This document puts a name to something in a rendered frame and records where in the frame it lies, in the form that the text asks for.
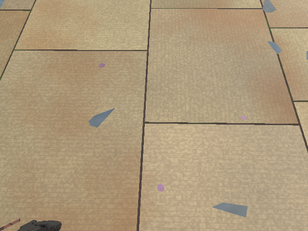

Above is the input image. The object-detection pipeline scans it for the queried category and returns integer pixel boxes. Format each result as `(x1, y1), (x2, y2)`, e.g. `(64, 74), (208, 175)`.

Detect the robot left hand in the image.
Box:
(17, 219), (62, 231)

